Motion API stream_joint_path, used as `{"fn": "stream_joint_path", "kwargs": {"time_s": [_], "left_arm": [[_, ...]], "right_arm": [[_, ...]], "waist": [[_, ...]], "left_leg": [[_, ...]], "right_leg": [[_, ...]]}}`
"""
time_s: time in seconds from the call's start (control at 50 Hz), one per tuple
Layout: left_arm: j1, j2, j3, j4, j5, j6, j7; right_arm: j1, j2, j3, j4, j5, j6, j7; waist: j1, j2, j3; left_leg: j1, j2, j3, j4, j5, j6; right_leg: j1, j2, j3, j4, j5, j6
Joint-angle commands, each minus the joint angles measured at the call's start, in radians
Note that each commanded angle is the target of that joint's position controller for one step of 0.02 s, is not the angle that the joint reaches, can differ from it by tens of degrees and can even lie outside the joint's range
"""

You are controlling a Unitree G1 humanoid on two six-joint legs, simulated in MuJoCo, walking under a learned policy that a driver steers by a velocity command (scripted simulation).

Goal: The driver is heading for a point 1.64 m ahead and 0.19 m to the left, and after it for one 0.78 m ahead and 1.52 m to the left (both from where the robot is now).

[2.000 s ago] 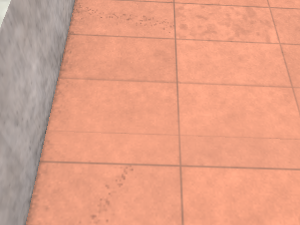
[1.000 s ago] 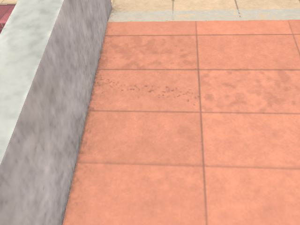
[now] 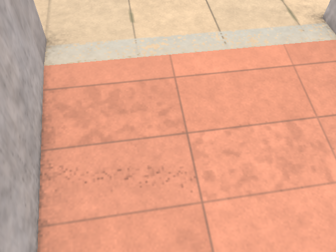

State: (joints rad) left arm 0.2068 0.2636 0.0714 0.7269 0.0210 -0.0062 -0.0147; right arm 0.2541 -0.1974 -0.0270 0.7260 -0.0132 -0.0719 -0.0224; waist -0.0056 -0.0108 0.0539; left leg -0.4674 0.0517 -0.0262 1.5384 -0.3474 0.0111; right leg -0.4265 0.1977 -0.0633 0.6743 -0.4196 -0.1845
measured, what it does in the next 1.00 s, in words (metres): climbs, turning left: left foot 0.03 m higher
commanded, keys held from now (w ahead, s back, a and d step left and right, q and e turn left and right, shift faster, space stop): e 0.10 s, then no key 0.02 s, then q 0.86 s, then no key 0.02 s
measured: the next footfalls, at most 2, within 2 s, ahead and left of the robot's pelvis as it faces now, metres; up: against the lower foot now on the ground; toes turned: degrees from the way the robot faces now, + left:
left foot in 0.42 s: +0.31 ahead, +0.05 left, +0.03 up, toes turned -3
right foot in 1.02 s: +0.36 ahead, -0.12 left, +0.04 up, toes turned +22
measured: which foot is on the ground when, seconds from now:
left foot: up 0.00-0.40, down 0.42-1.00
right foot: down 0.00-0.42, up 0.44-1.00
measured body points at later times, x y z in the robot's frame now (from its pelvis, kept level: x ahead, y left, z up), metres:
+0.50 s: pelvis +0.20 +0.01 +0.04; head +0.23 +0.01 +0.49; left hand +0.33 +0.25 -0.08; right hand +0.28 -0.24 -0.09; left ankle +0.27 +0.05 -0.67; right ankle +0.07 -0.04 -0.58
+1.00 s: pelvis +0.25 -0.03 +0.06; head +0.28 -0.03 +0.51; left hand +0.36 +0.25 -0.03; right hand +0.41 -0.28 -0.05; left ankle +0.27 +0.05 -0.67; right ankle +0.32 -0.13 -0.66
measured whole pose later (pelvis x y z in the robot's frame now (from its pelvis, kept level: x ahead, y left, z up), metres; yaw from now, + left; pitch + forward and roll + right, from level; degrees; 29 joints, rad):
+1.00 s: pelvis +0.25 -0.03 +0.06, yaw +16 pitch +2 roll -1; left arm 0.14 0.23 0.02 0.66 0.01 0.01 0.04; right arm 0.28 -0.27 -0.09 0.67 -0.03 0.05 -0.02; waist -0.05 0.03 0.03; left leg -0.32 -0.19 -0.27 0.51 -0.33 0.09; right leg -0.40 0.07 0.07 0.65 -0.36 0.02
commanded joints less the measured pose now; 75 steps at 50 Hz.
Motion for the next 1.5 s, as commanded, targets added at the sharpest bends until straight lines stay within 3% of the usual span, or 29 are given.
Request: {"fn": "stream_joint_path", "kwargs": {"time_s": [0.02, 0.1, 0.18, 0.28, 0.34, 0.4, 0.42, 0.44, 0.46, 0.48, 0.5, 0.54, 0.62, 0.7, 0.86, 0.96, 1.0, 1.02, 1.04, 1.06, 1.1, 1.18, 1.28, 1.38, 1.42, 1.44, 1.46, 1.48, 1.5], "left_arm": [[0.001, 0.077, 0.017, -0.057, -0.005, -0.032, 0.014], [0.124, 0.138, 0.029, -0.022, -0.010, -0.041, 0.024], [0.197, 0.104, 0.013, -0.016, -0.009, -0.003, 0.047], [0.218, 0.058, -0.012, -0.004, 0.006, 0.017, 0.072], [0.173, 0.068, -0.016, -0.012, 0.008, 0.013, 0.083], [0.115, 0.131, 0.003, -0.023, -0.009, 0.015, 0.105], [0.010, 0.174, 0.018, -0.047, -0.032, 0.011, 0.104], [0.029, 0.048, -0.010, -0.101, 0.001, 0.000, 0.083], [0.155, -0.009, -0.031, -0.097, 0.043, 0.010, 0.068], [0.207, 0.022, -0.028, -0.091, 0.033, 0.021, 0.059], [0.129, 0.083, -0.015, -0.095, 0.041, 0.021, 0.056], [0.033, 0.079, -0.014, -0.124, 0.027, 0.027, 0.050], [0.037, 0.001, -0.042, -0.121, 0.007, 0.046, 0.057], [-0.039, 0.025, -0.038, -0.131, 0.012, 0.050, 0.060], [-0.113, 0.039, -0.030, -0.142, 0.004, 0.027, 0.057], [-0.081, 0.036, -0.031, -0.144, -0.013, 0.005, 0.059], [0.017, 0.027, -0.029, -0.118, -0.020, -0.008, 0.065], [0.021, 0.078, -0.018, -0.117, -0.007, -0.012, 0.072], [-0.004, 0.146, -0.014, -0.161, 0.000, -0.006, 0.076], [-0.024, 0.190, -0.001, -0.170, 0.016, 0.004, 0.076], [-0.072, 0.077, -0.026, -0.159, 0.018, 0.005, 0.071], [-0.072, 0.033, -0.044, -0.156, 0.014, -0.002, 0.064], [0.008, 0.046, -0.034, -0.115, 0.014, -0.019, 0.065], [0.048, 0.086, -0.008, -0.068, 0.023, 0.005, 0.057], [0.069, 0.064, -0.011, -0.047, 0.012, 0.009, 0.058], [0.084, 0.009, -0.023, -0.062, 0.012, 0.003, 0.051], [0.148, -0.050, -0.035, -0.059, 0.019, -0.001, 0.047], [0.107, -0.006, -0.029, -0.050, -0.004, 0.007, 0.044], [0.028, -0.003, -0.029, -0.058, 0.002, 0.012, 0.038]], "right_arm": [[0.074, -0.094, -0.023, -0.079, -0.021, 0.030, -0.007], [-0.070, -0.080, -0.007, -0.127, -0.031, 0.074, -0.013], [-0.154, -0.075, 0.009, -0.129, -0.028, 0.094, -0.006], [-0.233, -0.042, 0.034, -0.102, -0.017, 0.101, 0.010], [-0.165, -0.066, 0.030, -0.059, -0.007, 0.103, 0.008], [0.050, -0.164, -0.014, -0.004, 0.001, 0.099, -0.001], [0.211, -0.189, -0.035, 0.026, 0.002, 0.088, -0.003], [0.148, -0.210, -0.039, 0.035, 0.019, 0.088, -0.006], [0.072, -0.199, -0.032, 0.010, 0.038, 0.088, -0.002], [-0.017, -0.218, -0.054, -0.031, 0.009, 0.092, -0.011], [-0.077, -0.156, -0.042, -0.055, -0.001, 0.094, -0.010], [-0.071, -0.129, -0.039, -0.041, -0.003, 0.087, -0.011], [0.031, -0.175, -0.065, -0.018, -0.003, 0.076, -0.019], [0.070, -0.195, -0.081, -0.044, -0.002, 0.102, -0.022], [0.076, -0.204, -0.098, -0.103, -0.019, 0.112, -0.017], [0.025, -0.213, -0.105, -0.126, -0.026, 0.112, 0.000], [-0.019, -0.195, -0.101, -0.129, -0.002, 0.119, 0.006], [0.035, -0.149, -0.090, -0.123, -0.001, 0.116, 0.005], [0.156, -0.073, -0.072, -0.117, -0.008, 0.109, -0.002], [0.126, -0.157, -0.088, -0.114, -0.024, 0.101, -0.014], [0.017, -0.194, -0.096, -0.088, -0.033, 0.099, -0.009], [0.050, -0.156, -0.087, -0.053, -0.016, 0.133, 0.014], [-0.021, -0.115, -0.056, -0.058, -0.003, 0.144, 0.005], [0.005, -0.090, -0.029, -0.036, 0.015, 0.128, -0.007], [0.052, -0.097, -0.022, -0.017, 0.004, 0.105, -0.010], [0.070, -0.146, -0.024, -0.031, -0.017, 0.088, -0.012], [0.053, -0.162, -0.013, -0.059, -0.009, 0.083, -0.010], [0.059, -0.175, -0.020, -0.044, -0.008, 0.087, -0.020], [-0.031, -0.140, -0.016, -0.043, -0.006, 0.081, -0.023]], "waist": [[-0.061, 0.070, -0.080], [-0.010, 0.014, -0.131], [0.034, -0.039, -0.173], [0.071, -0.076, -0.126], [0.032, -0.104, -0.139], [-0.077, -0.111, -0.180], [-0.211, -0.042, -0.211], [-0.078, 0.205, -0.193], [0.041, 0.129, -0.226], [0.060, 0.173, -0.216], [0.058, 0.037, -0.108], [0.062, -0.036, -0.029], [0.029, 0.044, -0.110], [-0.025, 0.129, -0.136], [-0.061, 0.138, -0.111], [-0.035, 0.150, -0.120], [0.036, 0.120, -0.114], [0.017, 0.000, -0.129], [-0.040, -0.224, -0.168], [-0.002, -0.234, -0.151], [-0.004, -0.062, -0.079], [-0.015, -0.103, -0.108], [0.029, -0.141, -0.097], [0.035, -0.158, -0.090], [0.004, -0.076, -0.097], [0.011, 0.096, -0.139], [0.052, 0.202, -0.154], [-0.013, 0.211, -0.095], [0.015, 0.197, 0.001]], "left_leg": [[-0.262, 0.017, -0.019, 0.062, -0.017, -0.021], [-0.326, 0.003, 0.046, -0.087, 0.025, -0.034], [-0.426, -0.019, 0.086, -0.201, 0.112, -0.044], [-0.363, -0.038, 0.140, -0.444, 0.102, -0.014], [-0.162, -0.095, 0.186, -0.595, 0.019, 0.048], [0.090, -0.135, 0.146, -0.847, 0.017, 0.112], [0.312, -0.073, 0.018, -1.070, 0.245, 0.195], [0.505, 0.155, -0.305, -1.016, 0.845, 0.287], [0.412, 0.218, -0.533, -1.070, 1.004, 0.357], [0.349, 0.259, -0.661, -1.204, 0.504, 0.444], [0.261, 0.222, -0.589, -1.254, 0.198, 0.414], [0.157, 0.114, -0.418, -1.269, 0.142, 0.326], [0.248, 0.033, -0.273, -1.190, 0.503, 0.236], [0.344, 0.025, -0.319, -1.201, 0.355, 0.175], [0.326, 0.052, -0.474, -1.191, 0.138, 0.215], [0.233, 0.035, -0.518, -1.135, 0.272, 0.197], [0.113, -0.023, -0.476, -1.098, 0.168, 0.120], [0.008, -0.091, -0.392, -0.995, -0.055, 0.067], [-0.090, -0.206, -0.202, -0.748, -0.314, 0.017], [-0.171, -0.256, -0.129, -0.620, -0.322, -0.012], [-0.088, -0.199, -0.168, -0.438, -0.147, -0.030], [-0.049, -0.207, -0.124, -0.308, -0.046, -0.082], [-0.015, -0.146, -0.092, -0.635, -0.080, -0.107], [0.209, -0.118, 0.043, -1.059, -0.080, -0.045], [0.428, -0.067, -0.019, -1.253, 0.165, -0.004], [0.542, 0.123, -0.240, -1.271, 0.158, 0.027], [0.590, 0.297, -0.374, -1.214, 0.426, 0.061], [0.345, 0.327, -0.376, -1.267, 0.142, 0.197], [0.214, 0.239, -0.338, -1.320, -0.118, 0.172]], "right_leg": [[0.193, -0.311, 0.398, -0.286, 0.834, -0.106], [0.227, -0.222, 0.299, -0.293, 1.021, 0.036], [0.412, -0.238, 0.268, -0.282, 1.128, 0.125], [0.509, -0.285, 0.207, -0.306, 1.150, 0.137], [0.509, -0.314, 0.134, -0.233, 1.456, 0.143], [0.502, -0.348, 0.119, 0.040, 1.577, 0.161], [0.355, -0.263, 0.058, 0.366, 1.254, 0.192], [-0.003, -0.061, 0.021, 0.654, -0.066, 0.223], [-0.060, -0.071, 0.162, 0.848, -0.104, 0.199], [-0.144, -0.065, 0.180, 0.907, -0.082, 0.193], [-0.208, -0.112, 0.171, 0.875, -0.041, 0.181], [-0.197, -0.154, 0.153, 0.737, 0.016, 0.192], [-0.173, -0.150, 0.110, 0.562, 0.069, 0.239], [-0.238, -0.167, 0.110, 0.401, 0.088, 0.274], [-0.227, -0.160, 0.150, 0.248, 0.056, 0.247], [0.005, -0.115, 0.134, 0.024, 0.006, 0.199], [0.242, -0.114, 0.109, -0.262, 0.147, 0.182], [0.369, -0.254, 0.246, -0.362, 0.096, 0.155], [0.455, -0.554, 0.540, -0.388, 0.092, 0.092], [0.356, -0.617, 0.690, -0.433, 0.170, -0.037], [0.204, -0.462, 0.484, -0.419, 0.165, -0.004], [0.222, -0.332, 0.255, -0.370, 0.324, 0.020], [0.320, -0.353, 0.287, -0.364, 0.246, -0.018], [0.260, -0.337, 0.288, -0.280, 0.272, -0.033], [0.092, -0.302, 0.255, -0.206, 0.206, 0.048], [-0.036, -0.243, 0.182, -0.052, 0.080, 0.096], [-0.139, -0.160, 0.081, 0.075, -0.236, 0.132], [-0.037, -0.197, 0.079, 0.002, -0.162, 0.145], [0.042, -0.207, 0.082, 0.017, -0.010, 0.147]]}}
